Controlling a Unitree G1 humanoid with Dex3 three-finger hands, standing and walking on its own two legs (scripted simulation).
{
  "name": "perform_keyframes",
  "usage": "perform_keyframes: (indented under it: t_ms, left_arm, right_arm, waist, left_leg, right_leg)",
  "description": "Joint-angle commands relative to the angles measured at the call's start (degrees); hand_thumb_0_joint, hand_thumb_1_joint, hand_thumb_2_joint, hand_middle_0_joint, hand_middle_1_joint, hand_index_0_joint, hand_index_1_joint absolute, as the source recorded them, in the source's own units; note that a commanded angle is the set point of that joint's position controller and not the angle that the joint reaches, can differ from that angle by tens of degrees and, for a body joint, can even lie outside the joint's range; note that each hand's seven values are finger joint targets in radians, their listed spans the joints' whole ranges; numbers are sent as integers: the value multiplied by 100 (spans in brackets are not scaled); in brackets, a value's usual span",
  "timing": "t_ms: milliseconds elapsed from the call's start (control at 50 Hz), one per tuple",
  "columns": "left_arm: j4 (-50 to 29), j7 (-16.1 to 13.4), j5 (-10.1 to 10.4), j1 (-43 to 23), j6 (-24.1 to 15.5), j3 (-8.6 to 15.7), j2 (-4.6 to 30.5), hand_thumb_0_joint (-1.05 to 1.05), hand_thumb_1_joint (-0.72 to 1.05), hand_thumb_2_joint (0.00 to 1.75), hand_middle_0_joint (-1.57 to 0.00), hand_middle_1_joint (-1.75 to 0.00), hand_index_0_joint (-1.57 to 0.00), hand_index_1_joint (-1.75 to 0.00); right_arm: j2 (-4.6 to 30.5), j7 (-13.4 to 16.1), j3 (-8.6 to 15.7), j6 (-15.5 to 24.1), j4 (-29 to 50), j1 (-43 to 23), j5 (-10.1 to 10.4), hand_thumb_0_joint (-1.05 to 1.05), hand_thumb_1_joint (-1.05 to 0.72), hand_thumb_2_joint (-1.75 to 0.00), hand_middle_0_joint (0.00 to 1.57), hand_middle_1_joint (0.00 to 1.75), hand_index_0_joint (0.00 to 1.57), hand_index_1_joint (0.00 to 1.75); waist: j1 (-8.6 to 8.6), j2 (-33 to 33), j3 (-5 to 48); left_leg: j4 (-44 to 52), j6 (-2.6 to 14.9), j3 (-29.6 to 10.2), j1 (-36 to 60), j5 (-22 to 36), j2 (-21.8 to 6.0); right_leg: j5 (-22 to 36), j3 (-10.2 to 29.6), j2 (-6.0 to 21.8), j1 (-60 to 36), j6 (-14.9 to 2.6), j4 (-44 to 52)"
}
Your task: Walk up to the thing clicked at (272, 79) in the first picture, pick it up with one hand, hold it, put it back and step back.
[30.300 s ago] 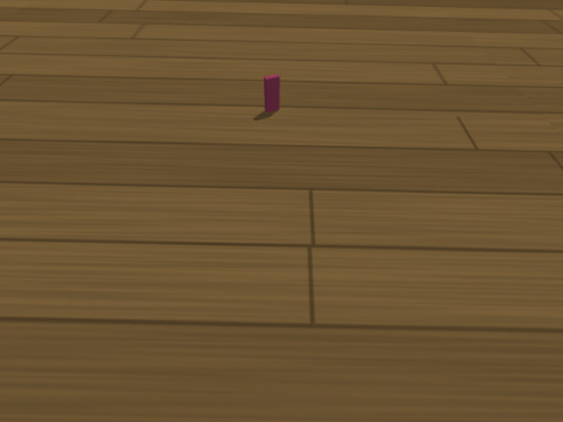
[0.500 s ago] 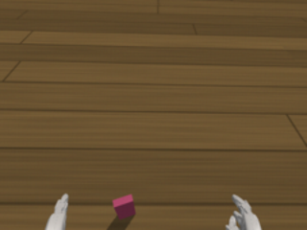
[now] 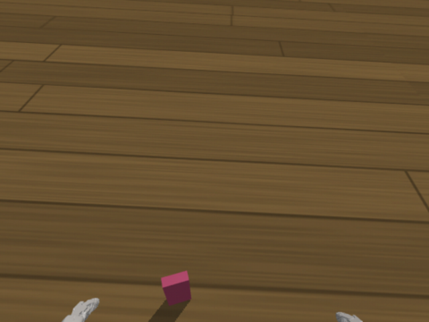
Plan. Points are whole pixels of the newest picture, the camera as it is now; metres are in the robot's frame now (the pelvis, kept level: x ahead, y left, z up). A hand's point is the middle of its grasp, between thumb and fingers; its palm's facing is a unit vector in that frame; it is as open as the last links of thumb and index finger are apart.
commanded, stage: stand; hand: left
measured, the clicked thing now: (177, 289) +0.39 +0.14 -0.62
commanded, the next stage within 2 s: none
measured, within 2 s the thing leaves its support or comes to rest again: neither
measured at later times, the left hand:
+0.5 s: hand out of the picture +0.03 +0.25 -0.12, palm faces +0.01 -0.94 -0.35, open 7.4 cm
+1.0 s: hand out of the picture +0.05 +0.24 -0.12, palm faces -0.02 -0.94 -0.34, open 7.4 cm
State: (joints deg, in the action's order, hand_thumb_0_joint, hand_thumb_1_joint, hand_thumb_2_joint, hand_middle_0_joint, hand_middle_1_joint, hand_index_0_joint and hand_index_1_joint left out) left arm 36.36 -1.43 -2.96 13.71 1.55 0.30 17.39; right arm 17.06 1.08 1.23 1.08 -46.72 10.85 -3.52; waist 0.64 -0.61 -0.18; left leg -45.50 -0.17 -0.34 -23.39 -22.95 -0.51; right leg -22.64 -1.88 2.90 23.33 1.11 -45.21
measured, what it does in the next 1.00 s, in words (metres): stands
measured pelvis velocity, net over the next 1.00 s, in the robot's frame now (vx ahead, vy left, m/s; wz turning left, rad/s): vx -0.01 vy -0.01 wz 0.00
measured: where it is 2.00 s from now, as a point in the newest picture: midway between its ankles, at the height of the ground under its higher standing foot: outside the picture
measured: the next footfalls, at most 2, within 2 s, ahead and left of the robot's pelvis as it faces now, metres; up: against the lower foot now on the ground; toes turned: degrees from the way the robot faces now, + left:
none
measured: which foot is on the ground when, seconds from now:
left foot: down 0.00-1.00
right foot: down 0.00-1.00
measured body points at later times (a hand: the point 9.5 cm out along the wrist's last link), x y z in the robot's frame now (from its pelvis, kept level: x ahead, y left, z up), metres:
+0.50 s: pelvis -0.01 +0.00 +0.04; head -0.01 -0.01 +0.49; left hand +0.03 +0.29 -0.10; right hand +0.06 -0.28 -0.11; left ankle +0.01 +0.12 -0.71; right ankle +0.01 -0.13 -0.71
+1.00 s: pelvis -0.01 -0.01 +0.04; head +0.00 -0.02 +0.49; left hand +0.05 +0.29 -0.10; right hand +0.04 -0.30 -0.11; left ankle +0.01 +0.12 -0.71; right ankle +0.01 -0.13 -0.71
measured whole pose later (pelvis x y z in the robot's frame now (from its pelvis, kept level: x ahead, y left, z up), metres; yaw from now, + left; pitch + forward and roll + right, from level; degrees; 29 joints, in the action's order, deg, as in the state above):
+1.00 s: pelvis -0.01 -0.01 +0.04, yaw +0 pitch -3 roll +0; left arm 66.8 -0.5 -1.2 7.6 -0.6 0.1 18.2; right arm 19.2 0.2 0.3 -0.2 -66.1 8.8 -1.4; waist 0.3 1.1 -3.0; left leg -20.4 -1.2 -0.4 -7.6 -9.9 -1.1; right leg -9.9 -2.6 1.8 7.8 0.7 -20.7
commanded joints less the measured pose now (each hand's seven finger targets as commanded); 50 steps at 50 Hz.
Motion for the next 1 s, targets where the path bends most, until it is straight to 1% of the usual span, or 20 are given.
perform_keyframes:
  t_ms: [0, 40, 60, 80, 100, 120, 180, 220, 260, 300, 380, 480, 600, 640, 680, 720, 800, 840, 900, 980]
  left_arm:
    - [155, -42, 32, -311, -375, 352, 934, 0, 90, 90, -20, -30, -20, -30]
    - [482, -42, 52, -331, -381, 344, 950, 0, 90, 90, -20, -30, -20, -30]
    - [639, -45, 62, -316, -379, 330, 955, 0, 90, 90, -20, -30, -20, -30]
    - [793, -43, 81, -302, -391, 318, 966, 0, 90, 90, -20, -30, -20, -30]
    - [925, -53, 91, -361, -376, 315, 999, 0, 90, 90, -20, -30, -20, -30]
    - [1056, -57, 98, -338, -360, 309, 1001, 0, 90, 90, -20, -30, -20, -30]
    - [1464, -52, 130, -334, -339, 275, 1030, 0, 90, 90, -20, -30, -20, -30]
    - [1692, -40, 141, -368, -320, 257, 1065, 0, 90, 90, -20, -30, -20, -30]
    - [1904, -42, 137, -345, -325, 246, 1127, 0, 90, 90, -20, -30, -20, -30]
    - [2059, -47, 142, -447, -345, 241, 1187, 0, 90, 90, -20, -30, -20, -30]
    - [2321, -46, 148, -523, -340, 221, 1229, 0, 90, 90, -20, -30, -20, -30]
    - [2533, -34, 146, -564, -327, 195, 1222, 0, 90, 90, -20, -30, -20, -30]
    - [2647, -22, 137, -672, -314, 203, 1293, 0, 90, 90, -20, -30, -20, -30]
    - [2647, -12, 147, -696, -321, 211, 1323, 0, 90, 90, -20, -30, -20, -30]
    - [2662, -18, 158, -745, -334, 210, 1293, 0, 90, 90, -20, -30, -20, -30]
    - [2697, -11, 164, -750, -337, 211, 1329, 0, 90, 90, -20, -30, -20, -30]
    - [2727, 9, 166, -778, -312, 215, 1339, 0, 90, 90, -20, -30, -20, -30]
    - [2729, 14, 169, -789, -314, 201, 1295, 0, 90, 90, -20, -30, -20, -30]
    - [2749, 17, 185, -824, -326, 203, 1331, 0, 90, 90, -20, -30, -20, -30]
    - [2751, 20, 194, -865, -340, 202, 1325, 0, 90, 90, -20, -30, -20, -30]
  right_arm:
    - [929, -14, 342, 180, 236, -266, 42, 0, -90, -90, 20, 30, 20, 30]
    - [962, -15, 328, 165, 50, -265, 59, 0, -90, -90, 20, 30, 20, 30]
    - [973, -13, 325, 141, -38, -289, 68, 0, -90, -90, 20, 30, 20, 30]
    - [999, -9, 313, 138, -127, -255, 84, 0, -90, -90, 20, 30, 20, 30]
    - [999, -3, 298, 125, -232, -183, 99, 0, -90, -90, 20, 30, 20, 30]
    - [1050, 2, 293, 112, -321, -245, 99, 0, -90, -90, 20, 30, 20, 30]
    - [1115, 11, 262, 89, -575, -274, 126, 0, -90, -90, 20, 30, 20, 30]
    - [1183, 17, 258, 68, -739, -244, 142, 0, -90, -90, 20, 30, 20, 30]
    - [1174, 21, 238, 63, -861, -283, 165, 0, -90, -90, 20, 30, 20, 30]
    - [1162, 24, 224, 63, -988, -244, 189, 0, -90, -90, 20, 30, 20, 30]
    - [1179, 22, 205, 43, -1205, -246, 206, 0, -90, -90, 20, 30, 20, 30]
    - [1145, 4, 160, 13, -1356, -320, 214, 0, -90, -90, 20, 30, 20, 30]
    - [1171, -20, 169, -30, -1491, -353, 213, 0, -90, -90, 20, 30, 20, 30]
    - [1185, -28, 164, -34, -1513, -367, 213, 0, -90, -90, 20, 30, 20, 30]
    - [1148, -28, 139, -16, -1507, -417, 211, 0, -90, -90, 20, 30, 20, 30]
    - [1189, -29, 136, -2, -1546, -383, 220, 0, -90, -90, 20, 30, 20, 30]
    - [1249, -16, 129, -6, -1574, -431, 219, 0, -90, -90, 20, 30, 20, 30]
    - [1266, -17, 120, 5, -1566, -457, 230, 0, -90, -90, 20, 30, 20, 30]
    - [1266, -20, 117, 11, -1602, -417, 238, 0, -90, -90, 20, 30, 20, 30]
    - [1278, -17, 102, 26, -1617, -445, 230, 0, -90, -90, 20, 30, 20, 30]
  waist:
    - [28, 247, 267]
    - [41, 213, 253]
    - [38, 206, 176]
    - [28, 238, 226]
    - [-8, 208, 190]
    - [27, 297, 132]
    - [47, 275, 42]
    - [20, 314, -71]
    - [41, 206, -32]
    - [-2, 46, -18]
    - [-11, 25, -115]
    - [-7, 32, -288]
    - [-16, -86, -381]
    - [-7, 22, -287]
    - [13, 67, -184]
    - [7, 4, -230]
    - [15, 142, -277]
    - [6, 121, -176]
    - [-4, -18, -152]
    - [-5, 63, 12]
  left_leg:
    - [1428, 360, -599, 300, 804, -303]
    - [1638, 326, -640, 422, 1049, -345]
    - [1716, 305, -628, 508, 985, -347]
    - [1747, 296, -625, 656, 1224, -367]
    - [1943, 276, -661, 627, 1235, -396]
    - [2114, 260, -710, 701, 1122, -430]
    - [2360, 244, -712, 853, 1231, -465]
    - [2620, 208, -729, 874, 905, -473]
    - [2686, 205, -729, 1043, 1126, -497]
    - [2633, 175, -630, 1216, 1451, -460]
    - [2775, 131, -618, 1360, 1393, -473]
    - [2889, 120, -595, 1353, 1211, -472]
    - [2920, 89, -545, 1247, 846, -436]
    - [2915, 113, -556, 1236, 840, -464]
    - [2920, 115, -555, 1234, 1128, -501]
    - [2947, 95, -537, 1237, 1050, -473]
    - [3021, 96, -571, 1156, 859, -510]
    - [2989, 110, -559, 1256, 1071, -533]
    - [2959, 107, -534, 1342, 1216, -534]
    - [2951, 117, -506, 1419, 1514, -587]
  right_leg:
    - [865, 395, 229, -575, -351, 1235]
    - [1071, 374, 240, -815, -334, 1347]
    - [1025, 389, 261, -815, -324, 1524]
    - [1270, 408, 295, -969, -307, 1590]
    - [1240, 377, 275, -1091, -294, 1617]
    - [1124, 348, 257, -1082, -280, 1726]
    - [1287, 355, 311, -1351, -243, 1954]
    - [1137, 354, 306, -1432, -219, 2094]
    - [1295, 365, 360, -1519, -225, 2215]
    - [1392, 435, 428, -1565, -213, 2373]
    - [1271, 431, 434, -1547, -186, 2576]
    - [1151, 433, 432, -1471, -150, 2772]
    - [479, 491, 416, -1335, -143, 2983]
    - [581, 528, 451, -1428, -161, 2979]
    - [910, 529, 482, -1586, -179, 2912]
    - [760, 524, 445, -1522, -154, 2958]
    - [782, 490, 419, -1517, -170, 2911]
    - [987, 487, 431, -1533, -172, 2903]
    - [960, 515, 442, -1526, -171, 2944]
    - [1391, 528, 488, -1703, -196, 2913]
